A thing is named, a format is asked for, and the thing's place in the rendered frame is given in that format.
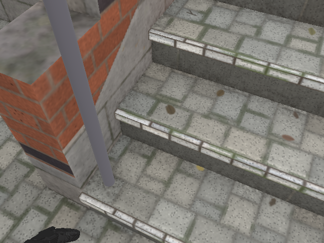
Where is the left robot hand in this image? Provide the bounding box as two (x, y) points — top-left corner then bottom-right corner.
(24, 226), (80, 243)

